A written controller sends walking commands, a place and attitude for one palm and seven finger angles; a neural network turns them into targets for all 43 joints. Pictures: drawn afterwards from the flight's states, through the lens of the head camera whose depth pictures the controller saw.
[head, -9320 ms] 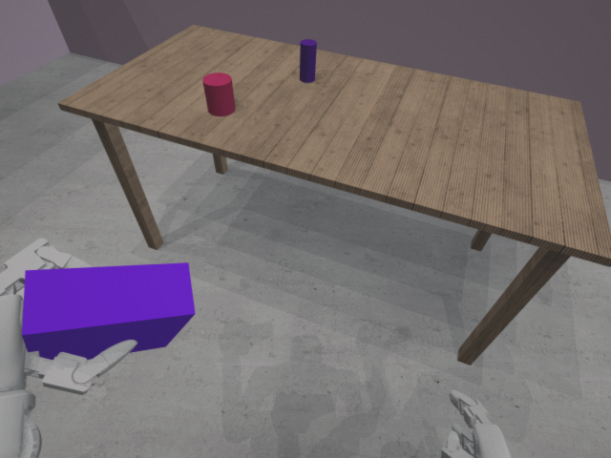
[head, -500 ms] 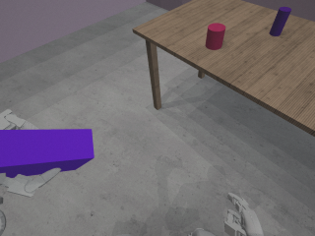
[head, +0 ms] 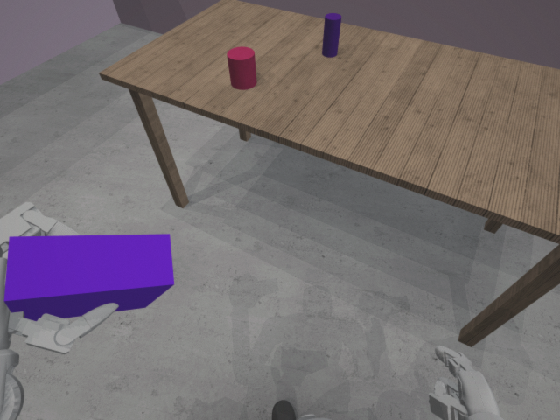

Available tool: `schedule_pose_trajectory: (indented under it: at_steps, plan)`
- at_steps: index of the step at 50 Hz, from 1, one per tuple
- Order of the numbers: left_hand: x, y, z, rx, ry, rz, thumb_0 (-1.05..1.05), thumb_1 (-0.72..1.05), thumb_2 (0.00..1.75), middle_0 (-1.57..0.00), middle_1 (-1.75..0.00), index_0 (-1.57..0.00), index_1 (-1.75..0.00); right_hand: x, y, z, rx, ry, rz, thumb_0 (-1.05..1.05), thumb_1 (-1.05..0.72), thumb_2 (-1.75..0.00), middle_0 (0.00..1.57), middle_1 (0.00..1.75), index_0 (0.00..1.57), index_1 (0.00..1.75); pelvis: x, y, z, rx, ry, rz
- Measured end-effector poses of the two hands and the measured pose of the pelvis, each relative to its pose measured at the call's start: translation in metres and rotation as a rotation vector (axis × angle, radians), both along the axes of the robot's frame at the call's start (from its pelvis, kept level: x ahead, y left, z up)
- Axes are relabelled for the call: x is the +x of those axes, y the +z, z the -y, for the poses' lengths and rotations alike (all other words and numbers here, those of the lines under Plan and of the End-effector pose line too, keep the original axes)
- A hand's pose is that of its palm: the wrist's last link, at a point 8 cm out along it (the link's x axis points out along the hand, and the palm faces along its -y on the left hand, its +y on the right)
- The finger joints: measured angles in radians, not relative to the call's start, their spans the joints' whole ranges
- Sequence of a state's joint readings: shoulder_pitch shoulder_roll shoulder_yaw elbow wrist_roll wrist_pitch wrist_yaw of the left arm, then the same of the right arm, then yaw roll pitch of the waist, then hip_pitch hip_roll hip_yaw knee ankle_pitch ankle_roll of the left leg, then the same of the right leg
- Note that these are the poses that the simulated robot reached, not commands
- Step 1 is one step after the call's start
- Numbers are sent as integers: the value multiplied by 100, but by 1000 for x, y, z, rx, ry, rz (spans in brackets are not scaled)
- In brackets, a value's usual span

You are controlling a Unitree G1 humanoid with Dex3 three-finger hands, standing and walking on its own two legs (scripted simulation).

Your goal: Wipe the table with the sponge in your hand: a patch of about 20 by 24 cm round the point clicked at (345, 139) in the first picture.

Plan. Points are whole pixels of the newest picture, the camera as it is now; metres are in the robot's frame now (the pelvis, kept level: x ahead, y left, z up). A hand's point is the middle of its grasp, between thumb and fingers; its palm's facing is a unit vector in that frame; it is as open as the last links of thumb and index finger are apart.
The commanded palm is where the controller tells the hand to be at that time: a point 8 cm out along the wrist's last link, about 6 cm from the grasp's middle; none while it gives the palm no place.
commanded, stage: turn to face it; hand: left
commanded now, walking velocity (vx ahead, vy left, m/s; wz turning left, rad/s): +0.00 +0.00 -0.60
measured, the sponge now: (115, 278) +0.24 +0.20 +0.15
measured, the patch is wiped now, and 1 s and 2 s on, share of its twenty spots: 0.00 0.00 0.00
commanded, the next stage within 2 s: take the last steps up to it in 1.34 s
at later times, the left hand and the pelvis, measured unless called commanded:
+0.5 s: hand (231, 269) +0.24 +0.07 +0.18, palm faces +0.04 -0.83 -0.56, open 9.7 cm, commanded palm +0.20 +0.13 +0.18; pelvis -0.04 -0.08 +0.00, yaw -18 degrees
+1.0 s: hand (345, 292) +0.23 -0.05 +0.16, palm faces -0.14 -0.87 -0.48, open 9.7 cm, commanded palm +0.19 +0.03 +0.18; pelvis -0.10 -0.10 -0.02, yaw -35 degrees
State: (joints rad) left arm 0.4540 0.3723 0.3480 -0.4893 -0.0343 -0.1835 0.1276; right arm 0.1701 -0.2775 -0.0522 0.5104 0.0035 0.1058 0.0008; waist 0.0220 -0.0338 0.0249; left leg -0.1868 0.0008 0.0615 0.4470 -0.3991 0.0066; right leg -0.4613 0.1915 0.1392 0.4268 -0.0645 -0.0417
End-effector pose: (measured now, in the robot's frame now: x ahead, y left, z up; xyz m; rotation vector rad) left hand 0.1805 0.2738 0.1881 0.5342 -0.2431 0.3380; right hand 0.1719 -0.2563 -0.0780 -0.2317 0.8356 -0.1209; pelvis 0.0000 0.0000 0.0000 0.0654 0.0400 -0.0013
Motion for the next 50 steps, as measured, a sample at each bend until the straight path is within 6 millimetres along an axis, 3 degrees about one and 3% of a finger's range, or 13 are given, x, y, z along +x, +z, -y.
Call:
schedule_pose_trajectory:
  at_steps: [4,9,14,21,29,35,42,46,50]
  plan:
    - [0,2,21,53,-76,13,-1,-45,99,-79,-134,-79,-134,-17,-2,1,48,-41,65,1,-91,-90,20,30,20,29,-11,-6,13,5,-41,42]
    - [4,4,52,90,-80,-3,-1,-45,99,-79,-134,-79,-134,-41,-25,4,143,-74,78,1,-91,-90,20,30,20,29,-11,-13,36,-39,-136,55]
    - [26,-5,97,65,-135,33,-1,-45,99,-79,-134,-79,-134,-71,-53,29,164,-92,-9,1,-91,-90,21,30,20,29,-29,-21,63,-52,-170,72]
    - [34,6,150,81,-328,-39,-1,-45,99,-78,-134,-79,-134,-119,-31,81,107,-260,-63,2,-91,-90,20,30,20,29,-40,-2,77,-22,-267,39]
    - [35,14,161,87,-385,-16,-1,-45,99,-78,-134,-79,-134,-161,-3,123,19,-385,-47,1,-91,-90,20,30,20,29,-48,6,82,2,-370,6]
    - [34,1,171,0,-447,10,-1,-45,99,-78,-134,-79,-134,-180,8,122,-21,-413,-6,1,-91,-90,20,30,20,29,-61,1,74,-13,-424,-15]
    - [32,1,193,39,-508,13,-1,-45,99,-78,-134,-79,-134,-202,-4,98,68,-478,83,1,-91,-90,20,30,20,29,-75,-4,80,-48,-530,28]
    - [33,-2,225,61,-533,24,-1,-45,99,-78,-134,-79,-134,-221,-25,90,141,-493,95,1,-91,-90,20,30,20,29,-83,-13,96,-81,-590,37]
    - [35,-7,265,36,-614,39,-1,-45,99,-78,-134,-78,-134,-251,-42,97,166,-534,26,1,-91,-90,21,30,20,30,-102,-16,103,-93,-610,50]
